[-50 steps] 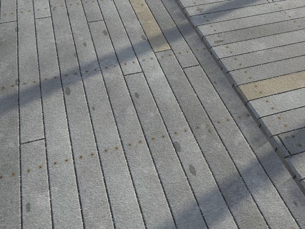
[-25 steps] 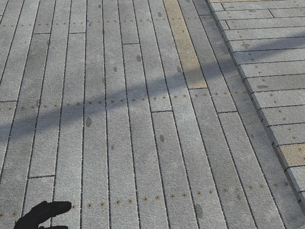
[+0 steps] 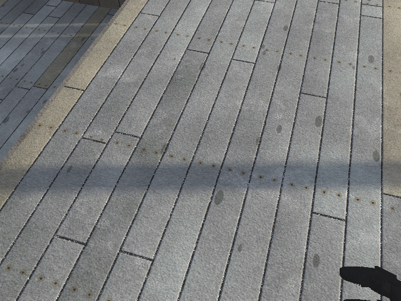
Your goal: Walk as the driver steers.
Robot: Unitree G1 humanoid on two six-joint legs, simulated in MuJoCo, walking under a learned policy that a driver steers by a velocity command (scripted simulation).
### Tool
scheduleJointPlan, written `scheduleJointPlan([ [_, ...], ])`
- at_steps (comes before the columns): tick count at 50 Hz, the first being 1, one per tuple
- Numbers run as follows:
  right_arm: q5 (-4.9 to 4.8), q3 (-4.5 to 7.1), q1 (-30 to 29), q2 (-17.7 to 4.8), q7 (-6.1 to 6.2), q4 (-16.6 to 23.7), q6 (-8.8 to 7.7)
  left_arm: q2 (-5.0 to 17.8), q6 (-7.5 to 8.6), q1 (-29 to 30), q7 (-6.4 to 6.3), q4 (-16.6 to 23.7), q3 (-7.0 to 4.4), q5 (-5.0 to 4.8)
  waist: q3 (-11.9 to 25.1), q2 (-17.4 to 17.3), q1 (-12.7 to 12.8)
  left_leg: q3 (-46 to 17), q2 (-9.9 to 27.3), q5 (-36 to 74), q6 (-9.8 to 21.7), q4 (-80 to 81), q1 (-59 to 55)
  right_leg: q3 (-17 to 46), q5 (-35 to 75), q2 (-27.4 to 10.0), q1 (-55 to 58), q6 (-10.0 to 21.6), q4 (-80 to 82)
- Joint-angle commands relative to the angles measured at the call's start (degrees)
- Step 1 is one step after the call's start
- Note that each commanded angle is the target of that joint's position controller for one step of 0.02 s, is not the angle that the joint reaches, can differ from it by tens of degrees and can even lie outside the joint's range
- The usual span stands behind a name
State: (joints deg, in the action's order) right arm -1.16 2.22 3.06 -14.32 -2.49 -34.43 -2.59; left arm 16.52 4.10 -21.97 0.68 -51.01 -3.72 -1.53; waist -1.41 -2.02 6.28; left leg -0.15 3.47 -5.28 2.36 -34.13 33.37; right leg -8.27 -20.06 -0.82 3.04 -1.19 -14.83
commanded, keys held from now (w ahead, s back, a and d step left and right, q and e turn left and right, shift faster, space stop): w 1.00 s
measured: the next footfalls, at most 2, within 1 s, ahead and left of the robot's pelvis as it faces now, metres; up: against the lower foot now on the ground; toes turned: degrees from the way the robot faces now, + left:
left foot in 0.04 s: +0.19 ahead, +0.12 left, +0.00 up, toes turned +2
right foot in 0.58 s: +0.49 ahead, -0.12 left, +0.00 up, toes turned -1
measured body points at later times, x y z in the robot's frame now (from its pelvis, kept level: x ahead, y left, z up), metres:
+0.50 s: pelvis +0.27 +0.01 +0.00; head +0.30 +0.01 +0.45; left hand +0.48 +0.24 -0.09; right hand +0.29 -0.28 -0.12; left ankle +0.15 +0.12 -0.73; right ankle +0.45 -0.13 -0.70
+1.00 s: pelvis +0.54 -0.02 +0.01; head +0.57 -0.03 +0.46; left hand +0.54 +0.26 -0.12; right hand +0.75 -0.26 -0.08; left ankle +0.72 +0.14 -0.69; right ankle +0.45 -0.12 -0.73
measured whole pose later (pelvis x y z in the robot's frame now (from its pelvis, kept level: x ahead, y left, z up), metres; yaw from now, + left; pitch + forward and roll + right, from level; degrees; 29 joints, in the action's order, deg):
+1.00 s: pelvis +0.54 -0.02 +0.01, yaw +1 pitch +2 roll -2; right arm -0.8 2.5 4.6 -15.1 -1.0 -42.6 -3.8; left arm 15.7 4.3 -19.8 0.5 -51.9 -2.6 -0.7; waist -0.7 -2.3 4.9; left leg -1.7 5.9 3.1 -0.4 -34.3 36.4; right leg -2.5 -13.9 3.3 -0.2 2.7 -12.2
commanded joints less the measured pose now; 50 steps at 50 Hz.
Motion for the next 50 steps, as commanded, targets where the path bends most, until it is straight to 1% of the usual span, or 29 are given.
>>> scheduleJointPlan([
  [1, 0.47, 2.95, 4.04, -7.37, -0.02, 3.14, -1.12, 11.85, -0.39, 2.40, -0.60, 1.96, -2.38, -0.80, 3.03, 7.89, -8.28, 4.08, -4.20, -0.87, 3.47, 5.73, -12.52, 5.06, 48.62, -13.81, -0.57, 8.62, -8.33],
  [2, 0.68, 4.48, 12.79, -10.23, 0.52, 0.28, -0.90, 10.58, -0.40, 2.06, -0.89, 1.92, -1.77, -0.47, 8.54, 7.00, -12.28, 3.76, -4.63, 1.57, 5.10, 5.77, -26.54, 2.71, 49.39, -11.31, -5.98, 6.81, -18.93],
  [3, 1.10, 5.87, 23.31, -15.18, 1.64, -1.54, -0.37, 7.04, -0.02, 2.32, -1.00, 3.81, -0.23, 1.63, 16.93, -1.42, -15.84, -11.13, 7.60, 5.54, 8.95, 3.25, -44.84, 1.20, 28.36, -8.00, -20.23, 4.36, -38.51],
  [4, 1.20, 5.69, 22.32, -18.18, 1.41, -1.66, -0.50, 1.37, 1.23, -3.73, -0.27, 4.75, 1.60, 1.48, 23.90, -14.31, -10.33, -38.61, 19.28, -5.77, 17.78, 11.35, -57.18, 7.39, -13.10, 1.66, -39.38, 1.98, -55.33],
  [5, 0.84, 4.41, 21.83, -12.66, 1.13, -1.43, -0.77, 7.71, 2.10, 1.31, 0.17, 4.30, 0.02, -0.17, 21.01, -7.05, -13.11, -38.53, 17.94, -10.93, 15.90, 14.72, -54.36, 13.55, -13.00, -1.05, -45.40, 2.60, -60.48],
  [6, 0.73, 3.65, 18.40, -10.96, 1.06, -1.58, -1.09, 8.87, 2.53, 6.22, 0.36, 6.29, -0.39, -1.20, 12.43, -5.79, -12.30, -29.59, 15.82, -7.32, 13.84, 15.82, -47.00, 12.17, -7.85, -3.30, -48.52, 3.15, -60.00],
  [7, 0.70, 3.16, 14.92, -9.57, 0.94, -1.59, -1.27, 7.92, 2.57, 7.95, 0.03, 6.35, -0.20, -0.57, 8.29, -1.82, -10.24, -23.48, 13.25, -1.69, 12.62, 16.99, -39.23, 11.32, -2.83, -5.56, -46.61, 2.95, -57.00],
  [8, 0.95, 2.76, 12.23, -8.02, 0.74, -1.52, -1.44, 7.59, 2.25, 8.06, -0.13, 6.17, -0.41, 0.45, 5.41, -1.55, -8.30, -19.06, 11.19, 2.57, 12.05, 18.79, -32.97, 11.31, 0.27, -6.88, -44.03, 2.42, -53.73],
  [9, 1.42, 2.55, 10.93, -7.21, 0.72, -1.52, -1.79, 6.91, 1.62, 6.41, -0.02, 5.75, -0.41, 0.57, 5.02, -2.79, -6.38, -16.86, 10.16, 4.18, 11.83, 20.73, -28.88, 11.93, 2.61, -7.98, -40.35, 2.05, -52.28],
  [11, 1.13, 2.69, 10.34, -7.23, 0.78, -2.40, -2.65, 4.92, 0.38, 5.12, -0.14, 5.13, -0.09, 0.64, 4.27, -2.46, -4.81, -13.74, 9.54, 6.47, 12.61, 23.82, -25.10, 11.55, 4.58, -8.16, -38.20, 1.00, -49.54],
  [14, 1.13, 3.15, 11.99, -8.75, 1.42, -4.38, -3.22, 3.99, -0.35, 10.21, -0.44, 6.78, 0.22, 1.40, 1.20, -1.10, -5.35, -9.65, 9.01, 8.96, 12.64, 26.18, -23.89, 11.49, 11.43, -8.33, -41.93, -0.48, -41.61],
  [19, 0.67, 3.50, 15.62, -10.62, 2.29, -7.09, -2.63, 2.44, 0.53, 19.75, 0.70, 9.00, 1.14, 1.10, -1.27, -1.02, -8.77, -4.03, 6.94, 6.01, 9.79, 26.96, -24.96, 9.36, 25.43, -5.57, -39.46, -0.16, -23.70],
  [23, 0.04, 3.86, 19.07, -11.60, 2.52, -9.94, -1.85, 3.36, 0.99, 24.82, 1.83, 11.18, 1.17, 0.69, -2.66, -1.47, -10.23, -4.74, 9.90, 5.07, 8.92, 24.37, -31.33, 9.60, 23.79, -4.20, -39.83, 1.52, -17.29],
  [26, -0.17, 4.22, 18.70, -12.34, 2.96, -11.11, -0.98, 5.01, 1.38, 22.98, 2.39, 11.29, 0.63, 0.83, -1.36, -2.63, -8.31, -5.32, 11.59, 12.36, 7.31, 19.88, -36.00, 8.76, 17.41, -2.85, -36.31, 3.91, -14.76],
  [27, -0.16, 4.26, 17.67, -12.68, 3.10, -11.14, -0.65, 6.09, 1.48, 19.32, 2.29, 10.38, 0.03, 0.96, 0.88, -3.13, -6.02, -4.31, 10.61, 21.04, 6.34, 15.41, -36.34, 7.00, 16.14, -1.13, -30.61, 5.01, -13.69],
  [28, 0.08, 3.82, 17.37, -11.72, 3.26, -11.15, -0.26, 8.24, 1.47, 11.38, 1.87, 7.86, -1.28, 1.14, 5.84, -2.31, -2.28, -2.00, 7.66, 28.05, 4.86, 5.89, -34.52, 5.32, 16.57, 0.69, -19.66, 6.58, -13.13],
  [29, 1.08, 2.61, 18.27, -9.21, 3.53, -10.09, -0.15, 12.18, 1.36, 1.40, 1.32, 5.73, -2.56, 1.55, 14.22, 2.31, 1.14, 0.74, 4.40, 17.87, 2.65, -10.25, -24.94, 13.38, 19.53, -6.77, -2.81, 9.78, -15.60],
  [30, 1.10, 0.65, 25.58, -2.57, 2.93, -8.95, -1.32, 17.25, 0.96, -2.75, 1.29, 4.58, -3.71, 1.81, 21.43, 18.08, -2.09, 1.09, -6.24, -15.26, -1.88, -32.06, -0.59, 41.42, 6.56, -20.00, 17.67, 19.60, -9.96],
  [31, 0.35, 1.35, 22.91, -6.74, 2.68, -9.93, -2.59, 11.77, 0.98, -3.02, 1.45, 4.85, -2.22, 0.74, 22.74, 15.55, 0.27, -7.26, -5.92, -27.97, -1.45, -39.66, 6.73, 50.74, -1.90, -20.60, 18.99, 19.72, -3.11],
  [32, -1.13, 2.34, 17.56, -10.17, 2.35, -8.38, -3.31, 9.56, 1.08, 0.94, 1.27, 5.43, -1.43, 0.77, 14.07, 11.94, 0.01, -6.90, -2.84, -24.20, -0.61, -41.64, 11.34, 42.57, -2.13, -19.11, 12.58, 16.93, -2.27],
  [33, -1.02, 2.13, 13.93, -9.91, 2.55, -7.44, -3.59, 8.32, 1.03, 4.73, 1.10, 6.21, -1.06, 1.16, 9.38, 7.32, -1.38, -5.03, 0.23, -18.94, -0.24, -39.29, 10.44, 35.82, 2.47, -17.05, 4.77, 15.36, -1.65],
  [34, -0.03, 2.29, 11.91, -9.49, 2.81, -7.13, -3.50, 6.80, 1.06, 7.62, 1.15, 6.49, -0.63, 1.60, 5.55, 5.33, -2.92, -4.31, 2.12, -15.31, -0.38, -35.54, 8.47, 31.04, 8.18, -15.13, -2.59, 14.82, -0.15],
  [35, 0.33, 2.53, 12.76, -9.05, 2.89, -7.31, -2.94, 5.38, 1.32, 9.16, 1.17, 6.71, -0.14, 2.26, 4.66, 6.63, -4.91, -4.78, 3.68, -12.77, -0.42, -33.12, 4.71, 27.82, 12.19, -13.57, -7.22, 14.29, 1.34],
  [36, 0.36, 2.44, 14.04, -8.07, 2.88, -7.72, -2.29, 5.06, 1.54, 9.67, 1.26, 6.62, -0.09, 2.34, 4.55, 7.44, -5.96, -4.71, 4.06, -11.61, -0.72, -31.68, 2.17, 26.01, 14.12, -12.78, -9.77, 14.49, 2.86],
  [39, 0.76, 2.01, 12.90, -6.09, 3.10, -7.43, -1.01, 6.65, 2.22, 8.82, 0.87, 5.37, -0.54, 1.69, 2.52, 6.32, -6.81, -3.76, 4.79, -8.12, -2.27, -25.91, 2.74, 20.97, 18.81, -12.34, -13.04, 15.67, 6.43],
  [42, 1.00, 1.70, 7.50, -5.37, 3.00, -6.18, -1.10, 7.79, 1.85, 6.88, 0.06, 4.20, -0.86, 1.51, 0.77, 5.09, -5.44, -3.29, 4.89, 1.13, -3.32, -16.07, 5.59, 16.91, 20.92, -11.19, -11.60, 14.63, 7.89],
  [45, 0.76, 1.19, 1.93, -4.19, 2.37, -5.14, -1.68, 8.49, 1.43, 4.66, -0.36, 3.06, -0.92, 1.04, -0.49, 5.19, -3.41, -1.65, 3.31, 8.94, -3.33, -5.82, 3.71, 13.20, 21.09, -9.60, -10.61, 12.94, 8.13],
  [48, 0.29, 0.92, -3.28, -4.02, 1.52, -3.73, -2.12, 9.09, 0.80, 1.34, -0.44, 1.35, -1.04, 0.67, -1.95, 5.11, -1.31, -0.53, 1.92, 10.61, -3.07, 0.07, 3.07, 12.69, 20.14, -10.73, -7.36, 12.76, 7.09],
  [50, 0.07, 0.90, -5.65, -4.33, 0.84, -2.70, -2.42, 9.28, 0.11, -0.10, -0.53, 0.34, -1.16, 0.54, -2.77, 5.33, -0.86, -0.61, 1.32, 8.54, -2.20, 2.62, 4.02, 13.21, 21.09, -12.43, -3.61, 12.52, 5.44],
])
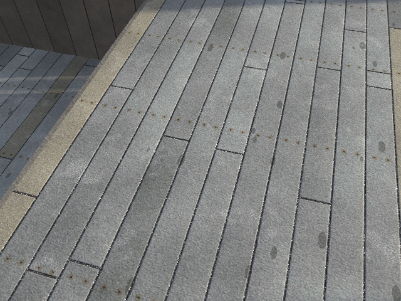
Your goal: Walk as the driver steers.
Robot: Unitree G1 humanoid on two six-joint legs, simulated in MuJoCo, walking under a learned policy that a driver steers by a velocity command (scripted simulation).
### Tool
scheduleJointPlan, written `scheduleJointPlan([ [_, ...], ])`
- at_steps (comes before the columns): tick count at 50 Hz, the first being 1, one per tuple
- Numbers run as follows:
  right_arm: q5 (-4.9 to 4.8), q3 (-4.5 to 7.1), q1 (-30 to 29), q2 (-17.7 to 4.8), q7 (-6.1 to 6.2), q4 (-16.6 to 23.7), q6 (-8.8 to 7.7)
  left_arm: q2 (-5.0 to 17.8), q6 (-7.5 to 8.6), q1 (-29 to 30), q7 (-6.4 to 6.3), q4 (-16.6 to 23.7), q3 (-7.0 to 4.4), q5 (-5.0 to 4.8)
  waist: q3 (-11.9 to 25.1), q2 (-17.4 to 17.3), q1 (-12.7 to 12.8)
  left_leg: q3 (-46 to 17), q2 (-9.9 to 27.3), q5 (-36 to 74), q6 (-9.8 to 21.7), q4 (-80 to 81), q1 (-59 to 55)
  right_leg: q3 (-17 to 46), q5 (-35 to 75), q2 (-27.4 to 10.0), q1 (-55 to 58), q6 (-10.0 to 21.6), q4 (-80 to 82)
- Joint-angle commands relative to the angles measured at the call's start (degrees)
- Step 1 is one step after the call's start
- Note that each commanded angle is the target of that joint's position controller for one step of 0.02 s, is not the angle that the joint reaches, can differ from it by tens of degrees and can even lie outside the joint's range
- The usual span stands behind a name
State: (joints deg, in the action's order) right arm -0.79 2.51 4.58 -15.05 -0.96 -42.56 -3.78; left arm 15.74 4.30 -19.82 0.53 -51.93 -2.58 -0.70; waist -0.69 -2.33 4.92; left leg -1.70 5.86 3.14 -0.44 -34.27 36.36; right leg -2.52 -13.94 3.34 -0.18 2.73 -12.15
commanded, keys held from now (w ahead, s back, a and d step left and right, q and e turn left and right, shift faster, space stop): w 0.10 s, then w+e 0.50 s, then e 0.22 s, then no key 0.18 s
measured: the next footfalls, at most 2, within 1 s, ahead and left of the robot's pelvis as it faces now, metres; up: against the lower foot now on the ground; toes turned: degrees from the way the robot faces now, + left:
left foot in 0.12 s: +0.25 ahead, +0.14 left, +0.00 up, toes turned +2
right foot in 0.66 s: +0.52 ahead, -0.13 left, +0.00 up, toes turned -22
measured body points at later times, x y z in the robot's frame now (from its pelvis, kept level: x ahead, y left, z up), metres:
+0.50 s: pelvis +0.28 +0.05 +0.00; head +0.30 +0.04 +0.45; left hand +0.47 +0.28 -0.11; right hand +0.27 -0.23 -0.13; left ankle +0.21 +0.14 -0.74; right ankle +0.43 -0.14 -0.69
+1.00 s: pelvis +0.49 -0.04 +0.00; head +0.53 -0.07 +0.44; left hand +0.72 +0.17 -0.10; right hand +0.53 -0.35 -0.12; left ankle +0.66 +0.09 -0.69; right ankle +0.48 -0.11 -0.74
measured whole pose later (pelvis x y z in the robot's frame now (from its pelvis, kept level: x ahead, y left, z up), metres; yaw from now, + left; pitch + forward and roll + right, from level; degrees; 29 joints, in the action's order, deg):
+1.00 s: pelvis +0.49 -0.04 +0.00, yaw -25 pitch +3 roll +0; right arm 0.3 3.3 5.2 -17.1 1.7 -44.2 -1.9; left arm 16.4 0.1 -10.7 -0.7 -41.6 -4.0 0.0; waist -3.5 -2.1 1.5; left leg -4.5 4.2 -10.9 -5.2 -47.8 35.8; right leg 4.3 -9.6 6.2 -15.8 4.7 -23.5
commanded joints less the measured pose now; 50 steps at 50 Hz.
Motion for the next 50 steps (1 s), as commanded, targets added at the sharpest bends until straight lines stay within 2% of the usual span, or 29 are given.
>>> scheduleJointPlan([
  [1, -0.33, 0.67, -7.72, -3.94, -1.02, 5.84, -1.39, 10.31, -0.42, -2.40, -0.49, 0.90, -2.45, -0.39, -3.65, 5.93, 0.23, 0.78, -1.28, -1.68, 1.31, 3.79, 1.11, 7.82, 16.29, -17.51, 1.41, 8.27, 1.64],
  [4, -0.11, 1.52, -3.29, -6.16, -1.44, 4.99, -1.75, 11.54, -1.20, -0.78, -0.91, 0.66, -2.96, -0.59, -0.86, 7.37, -3.43, 2.47, -3.58, -7.35, 3.88, 6.20, -6.69, 7.44, 29.45, -18.21, 4.38, 6.57, -4.90],
  [5, 0.14, 2.56, 3.38, -7.83, -1.19, 2.91, -1.78, 11.26, -1.50, 0.46, -1.03, 0.84, -2.82, -0.63, 3.17, 6.93, -7.20, 4.23, -5.39, -6.70, 5.33, 7.78, -16.27, 5.34, 37.75, -15.99, 3.12, 5.29, -12.60],
  [6, 0.57, 3.95, 12.94, -10.93, -0.59, 0.33, -1.75, 9.01, -1.52, 0.08, -1.07, 1.46, -1.90, -0.08, 10.19, 4.91, -11.01, 1.16, -2.36, -5.29, 7.67, 5.92, -32.54, 3.76, 34.20, -12.92, -4.65, 3.49, -25.14],
  [7, 1.72, 5.32, 20.10, -16.89, 0.00, -0.49, -1.49, 3.28, -0.64, -4.74, -0.74, 3.16, -0.05, 0.84, 19.48, -6.82, -10.81, -20.67, 12.84, -8.40, 14.80, 5.82, -55.63, 0.80, 10.96, -5.15, -26.00, -0.27, -47.43],
  [8, 0.92, 4.58, 21.64, -13.96, -0.13, -1.15, -1.13, 2.92, 0.58, -5.74, -0.40, 2.29, 0.30, -0.13, 24.33, -13.64, -11.20, -38.91, 18.61, -18.07, 19.25, 14.77, -60.47, 7.20, -19.31, -0.30, -37.68, -1.18, -58.88],
  [9, 0.57, 3.40, 18.24, -10.43, -0.02, -0.83, -1.16, 8.92, 1.26, -1.09, -0.13, 3.10, -1.40, -1.87, 15.26, -7.50, -11.73, -32.32, 16.72, -23.27, 16.12, 16.57, -53.52, 10.42, -17.25, -3.94, -43.09, -0.41, -63.29],
  [10, 0.64, 2.80, 14.40, -8.55, 0.20, -0.35, -1.21, 9.27, 1.46, 2.99, -0.09, 4.30, -1.59, -2.35, 9.10, -4.97, -10.39, -23.89, 14.53, -22.46, 13.71, 18.00, -45.48, 8.83, -11.88, -7.01, -43.53, 0.08, -61.90],
  [11, 0.86, 2.24, 10.74, -6.75, 0.08, -0.40, -1.43, 8.48, 1.13, 4.64, -0.33, 4.46, -1.70, -1.81, 4.62, -2.40, -8.54, -18.06, 12.11, -19.23, 12.36, 20.58, -37.75, 8.09, -7.52, -9.01, -41.49, -0.26, -58.47],
  [12, 1.19, 1.72, 8.17, -4.82, -0.05, -0.36, -1.96, 7.96, 0.24, 4.18, -0.67, 3.97, -2.19, -1.20, 2.13, -2.82, -6.71, -12.97, 9.72, -16.01, 10.87, 22.85, -32.80, 8.55, -4.08, -10.59, -38.66, -0.41, -55.40],
  [13, 1.54, 1.84, 6.91, -5.01, -0.09, -0.70, -2.36, 6.59, -0.63, 2.20, -0.69, 3.56, -2.08, -1.21, 1.70, -4.80, -5.18, -10.17, 9.36, -13.50, 10.90, 24.64, -29.13, 8.73, -1.94, -11.28, -35.25, -0.98, -54.54],
  [15, 1.68, 2.11, 6.47, -5.18, -0.07, -1.74, -3.14, 4.54, -1.86, 1.48, -0.77, 3.40, -1.96, -1.17, 0.39, -3.44, -4.14, -4.74, 8.72, -7.09, 11.26, 26.65, -26.46, 8.89, 0.74, -11.44, -34.77, -1.85, -53.25],
  [17, 2.01, 2.45, 6.96, -6.04, 0.39, -2.77, -3.37, 4.25, -2.36, 3.75, -0.96, 4.44, -2.16, -1.05, -0.85, -1.57, -4.13, -0.46, 8.40, -2.48, 11.24, 27.34, -27.09, 9.74, 5.28, -11.20, -38.12, -2.45, -49.73],
  [22, 1.65, 2.80, 8.61, -7.85, 1.60, -4.41, -2.83, 2.50, -1.69, 11.52, 0.53, 7.33, -1.60, -0.36, -2.72, -0.31, -6.53, 8.43, 6.74, 0.85, 9.41, 28.54, -29.68, 5.57, 18.79, -9.98, -37.64, -2.36, -32.97],
  [26, 0.75, 3.40, 12.96, -9.33, 2.03, -6.55, -1.37, 1.59, -1.67, 18.62, 1.92, 11.13, -0.94, -0.35, -5.07, 0.91, -9.29, 10.89, 9.55, 4.59, 9.22, 26.47, -38.33, 2.64, 17.22, -9.38, -40.95, -0.84, -25.82],
  [28, 0.23, 3.70, 13.66, -9.95, 2.12, -7.12, -0.30, 1.97, -1.74, 20.19, 2.67, 12.90, -1.04, -0.43, -5.15, 0.43, -9.06, 11.94, 10.84, 10.90, 8.63, 23.36, -42.72, 0.88, 12.76, -8.42, -41.53, 0.41, -24.14],
  [30, -0.12, 4.15, 12.33, -11.49, 2.49, -6.72, 0.60, 3.47, -1.96, 18.47, 3.14, 13.81, -1.80, -0.51, -2.59, -1.55, -6.85, 13.58, 11.02, 28.63, 7.40, 17.04, -44.61, -2.43, 7.03, -5.32, -36.00, 2.40, -23.81],
  [32, -0.19, 4.39, 10.20, -12.58, 3.15, -5.80, 1.84, 7.26, -2.09, 8.00, 2.99, 12.00, -3.94, -0.35, 3.06, -2.77, -0.69, 14.65, 9.02, 44.29, 5.27, 0.37, -42.55, -5.04, 4.84, -0.30, -22.47, 4.87, -22.08],
  [33, -0.47, 4.10, 9.19, -12.27, 3.35, -5.13, 1.73, 10.65, -2.06, -0.36, 2.04, 10.16, -5.70, -0.02, 7.39, -0.55, 3.91, 15.42, 6.06, 36.05, 2.26, -13.62, -34.55, -2.04, 14.13, 0.05, -8.07, 7.10, -16.14],
  [34, 2.21, 2.31, 13.78, -5.91, 2.79, -2.71, 0.63, 17.35, -2.51, -2.66, 0.64, 9.84, -7.05, 0.56, 13.82, 13.67, -0.28, 14.63, -1.92, -11.49, -2.11, -35.78, -10.73, 20.19, 33.11, -14.62, 14.39, 14.86, -19.60],
  [35, 1.94, 1.02, 15.70, -5.03, 1.77, -1.91, -1.44, 17.52, -2.04, -1.05, 0.83, 12.55, -6.39, 0.95, 25.34, 14.30, -1.52, 1.64, -10.38, -42.78, -3.44, -49.64, 0.42, 44.96, 38.51, -25.67, 23.96, 24.87, -13.22],
  [36, -0.22, 2.26, 9.33, -9.23, 1.17, -1.23, -2.41, 13.76, -1.89, -0.12, 1.15, 13.23, -5.31, 1.01, 23.54, 6.40, 1.46, -4.45, -6.37, -39.39, -2.12, -50.44, 3.20, 36.53, 42.59, -23.03, 21.18, 21.61, -12.28],
  [37, -0.90, 1.98, 6.43, -8.54, 1.31, 0.04, -2.71, 11.41, -1.54, 3.16, 1.14, 13.27, -4.77, 0.17, 15.47, 4.66, -0.11, -3.39, -3.97, -34.61, -1.19, -45.66, 4.78, 27.83, 42.39, -20.27, 12.92, 18.69, -12.14],
  [38, 0.16, 2.19, 5.98, -8.32, 2.00, -0.67, -2.44, 9.87, -1.53, 6.22, 0.96, 13.58, -4.43, -0.53, 9.59, 0.73, -2.33, -2.52, -2.08, -31.16, -1.54, -41.09, 3.81, 23.21, 39.79, -17.33, 4.22, 16.06, -10.67],
  [39, 0.90, 2.73, 6.33, -9.19, 2.53, -0.75, -1.62, 8.54, -1.75, 8.65, 0.56, 14.22, -4.00, -0.45, 7.08, 1.35, -4.30, -2.45, -0.85, -28.75, -1.85, -37.87, 0.40, 20.55, 38.67, -15.70, -2.92, 14.97, -8.87],
  [41, 1.18, 2.85, 8.37, -8.35, 2.80, -0.49, 0.19, 8.98, -2.05, 10.54, 0.27, 15.28, -4.09, 0.81, 6.36, 3.63, -6.73, -2.14, -1.20, -26.41, -2.89, -34.10, -4.94, 18.39, 41.16, -13.71, -11.06, 14.76, -7.00],
  [43, 1.30, 2.44, 9.78, -6.84, 3.08, -0.84, 1.02, 9.60, -2.06, 10.53, -0.21, 15.19, -4.19, 0.94, 7.52, 4.93, -7.38, -1.22, -1.93, -23.21, -4.12, -28.81, -5.90, 15.10, 45.21, -12.71, -13.09, 14.38, -7.12],
  [47, 1.25, 1.75, 5.79, -5.77, 3.01, 0.06, 1.59, 9.05, -3.32, 10.02, -1.51, 14.39, -3.68, 0.44, 9.30, 7.26, -5.67, -1.17, -2.12, -13.77, -5.16, -17.18, -7.27, 12.66, 39.41, -11.09, -12.56, 11.65, -8.10],
  [50, 0.84, 1.65, 2.31, -6.22, 2.49, 0.73, 1.69, 8.62, -3.98, 9.84, -1.75, 13.54, -3.15, 1.04, 8.17, 8.20, -4.01, -1.31, -2.47, -10.26, -4.90, -9.91, -9.75, 13.79, 31.40, -11.52, -12.51, 10.60, -8.10],
])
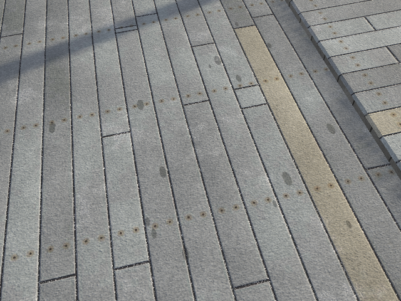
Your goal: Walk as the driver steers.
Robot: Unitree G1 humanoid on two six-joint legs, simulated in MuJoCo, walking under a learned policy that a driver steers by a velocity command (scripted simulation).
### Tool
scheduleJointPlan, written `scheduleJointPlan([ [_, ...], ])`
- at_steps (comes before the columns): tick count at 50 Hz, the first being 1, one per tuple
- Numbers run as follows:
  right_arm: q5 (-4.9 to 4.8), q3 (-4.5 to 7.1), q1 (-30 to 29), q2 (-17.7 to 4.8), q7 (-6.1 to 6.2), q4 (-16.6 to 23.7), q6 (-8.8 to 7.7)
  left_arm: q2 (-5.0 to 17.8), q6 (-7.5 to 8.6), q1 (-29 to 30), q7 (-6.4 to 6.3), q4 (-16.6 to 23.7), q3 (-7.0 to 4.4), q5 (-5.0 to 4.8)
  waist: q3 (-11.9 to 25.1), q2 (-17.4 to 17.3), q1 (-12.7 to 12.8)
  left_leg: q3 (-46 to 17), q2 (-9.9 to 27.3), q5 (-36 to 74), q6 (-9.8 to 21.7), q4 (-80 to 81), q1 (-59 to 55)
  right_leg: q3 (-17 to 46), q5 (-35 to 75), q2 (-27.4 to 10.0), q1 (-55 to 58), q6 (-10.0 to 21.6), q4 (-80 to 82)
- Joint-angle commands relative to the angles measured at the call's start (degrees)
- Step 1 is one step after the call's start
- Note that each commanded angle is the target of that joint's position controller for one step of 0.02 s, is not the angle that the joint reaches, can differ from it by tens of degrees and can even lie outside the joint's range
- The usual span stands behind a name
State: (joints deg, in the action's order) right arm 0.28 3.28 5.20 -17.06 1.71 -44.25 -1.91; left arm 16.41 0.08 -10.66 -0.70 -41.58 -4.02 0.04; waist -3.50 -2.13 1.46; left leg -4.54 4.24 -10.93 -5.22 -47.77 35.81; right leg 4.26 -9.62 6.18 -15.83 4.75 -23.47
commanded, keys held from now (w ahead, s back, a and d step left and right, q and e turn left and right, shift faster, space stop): no key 1.00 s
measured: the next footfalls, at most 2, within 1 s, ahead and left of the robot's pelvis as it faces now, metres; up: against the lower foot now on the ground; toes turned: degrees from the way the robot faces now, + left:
left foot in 0.12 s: +0.15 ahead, +0.16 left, +0.00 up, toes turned -2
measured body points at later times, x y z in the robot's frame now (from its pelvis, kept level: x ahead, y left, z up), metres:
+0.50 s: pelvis +0.07 +0.04 -0.01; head +0.09 +0.04 +0.44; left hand +0.18 +0.31 -0.13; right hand +0.22 -0.21 -0.12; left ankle +0.11 +0.16 -0.74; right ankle +0.02 -0.07 -0.74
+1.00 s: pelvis +0.07 +0.05 -0.01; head +0.08 +0.05 +0.44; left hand +0.12 +0.30 -0.15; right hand +0.16 -0.22 -0.14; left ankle +0.11 +0.16 -0.74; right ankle +0.02 -0.07 -0.74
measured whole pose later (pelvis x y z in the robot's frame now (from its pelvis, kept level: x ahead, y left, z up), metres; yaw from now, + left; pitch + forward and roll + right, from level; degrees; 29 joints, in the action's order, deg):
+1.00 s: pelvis +0.07 +0.05 -0.01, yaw -1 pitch -2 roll +0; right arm 0.1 2.2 6.5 -13.8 1.5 -59.7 0.1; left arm 12.7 0.0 -13.2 -2.0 -58.5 -1.6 0.4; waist -2.7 -0.2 -0.3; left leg -0.7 -1.1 -11.7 0.8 -28.4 14.7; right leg 4.2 -18.8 1.7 -6.7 0.1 -27.5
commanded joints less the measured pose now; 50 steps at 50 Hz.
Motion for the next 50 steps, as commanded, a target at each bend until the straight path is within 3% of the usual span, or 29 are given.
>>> scheduleJointPlan([
  [1, -0.26, 0.94, 1.01, -4.49, -0.34, 2.53, -0.21, 7.75, 0.13, 0.56, -0.44, 2.80, -1.50, 0.46, 10.36, 8.28, -0.17, 1.50, -1.07, 3.39, 0.13, 5.49, -9.85, 7.80, 25.03, -14.75, 3.45, 8.49, 2.81],
  [4, -0.02, 1.21, 0.81, -5.09, -0.92, 2.66, -0.79, 6.64, -0.01, 0.74, -0.14, 1.79, -0.71, 0.35, 8.90, 9.02, -0.34, 1.89, -2.08, 0.45, 2.04, 12.18, -12.78, 10.70, 22.12, -15.82, 4.70, 7.75, -0.84],
  [5, 0.17, 1.20, 2.12, -4.69, -1.17, 2.25, -1.19, 5.82, -0.01, 1.63, -0.18, 1.65, -0.25, -0.06, 8.58, 8.68, -1.76, 2.47, -2.44, 4.02, 3.28, 18.17, -16.32, 10.92, 19.77, -14.98, 4.14, 6.34, -2.79],
  [6, 0.79, 1.15, 3.07, -4.85, -1.30, 1.99, -1.66, 4.58, 0.23, 0.51, -0.18, 1.08, 0.30, -0.07, 8.32, 7.19, -2.57, 1.17, -1.20, 14.55, 4.80, 25.06, -21.72, 10.82, 15.27, -12.92, 2.68, 3.73, -4.23],
  [7, 1.76, 1.47, 3.74, -7.67, -0.98, 2.27, -1.98, 2.58, 0.76, -1.66, -0.19, 1.15, 1.00, 1.25, 10.34, 2.00, -1.02, -5.53, 5.81, 31.95, 7.02, 24.95, -28.13, 8.33, 7.37, -8.87, 0.54, 0.52, -8.58],
  [8, 2.12, 1.51, 2.00, -9.09, -0.66, 2.32, -1.56, 2.19, 1.02, -7.97, -0.23, 0.09, 0.87, 1.48, 11.80, -7.57, 3.42, -11.00, 11.99, 41.20, 14.18, 22.06, -32.06, 4.27, -11.57, -3.72, -3.64, -2.50, -12.17],
  [9, 1.51, 0.33, 1.56, -4.13, -0.78, 1.80, -1.14, 3.73, 0.68, -6.45, -0.45, -0.03, 0.81, 1.48, 13.08, -9.86, 1.98, -14.35, 14.10, 34.56, 18.42, 23.73, -29.56, 2.39, -14.72, -5.11, -2.17, -4.74, -12.33],
  [10, 1.12, -0.13, 0.94, -2.94, -1.16, 1.65, -0.92, 5.07, 0.06, -3.95, -0.60, 0.24, 0.46, 1.01, 12.03, -8.97, 1.14, -13.23, 11.56, 28.24, 17.05, 24.32, -27.71, 2.19, -11.53, -6.22, -0.28, -5.07, -10.13],
  [13, 0.46, 0.17, -0.89, -4.44, -1.94, 1.63, -0.74, 5.32, -2.24, -2.06, -0.45, -0.86, 0.24, 0.89, 8.03, -3.63, 0.13, -4.51, 3.79, 11.10, 9.89, 23.28, -23.03, 2.90, -3.07, -6.55, 2.46, -3.55, -4.05],
  [15, 0.46, 0.38, 0.10, -4.95, -2.02, 0.83, -1.00, 4.82, -2.24, -1.13, -0.27, -1.22, 0.35, 0.68, 7.28, -1.28, -0.87, -1.84, 1.45, 10.16, 8.06, 21.89, -23.70, 3.40, -0.21, -6.84, 2.56, -2.17, -3.27],
  [19, 0.09, 0.16, 0.17, -3.72, -1.42, -0.40, -0.80, 4.21, -1.23, -1.11, -0.44, -2.75, 0.32, 0.59, 8.28, 0.89, -1.62, -0.69, 0.79, 16.53, 8.67, 19.52, -27.55, 3.80, 4.76, -7.36, 2.44, -2.43, -2.84],
  [23, 0.00, 0.19, -0.89, -3.45, -1.28, -1.71, -0.11, 3.76, -1.02, -1.52, -0.71, -4.46, 0.30, 0.48, 6.96, 2.29, -1.69, -0.21, 0.12, 14.95, 8.73, 19.54, -27.88, 3.76, 4.86, -7.38, 2.43, -2.87, -2.07],
  [50, -0.15, -0.09, -0.19, -3.19, 0.05, -13.45, 1.43, 2.31, 0.47, -4.28, -1.51, -15.86, 1.42, 0.36, 2.06, 2.07, -1.70, 0.47, -2.19, 3.94, 7.80, 23.61, -26.88, 1.29, -1.77, -6.74, 1.99, -3.68, 1.59],
])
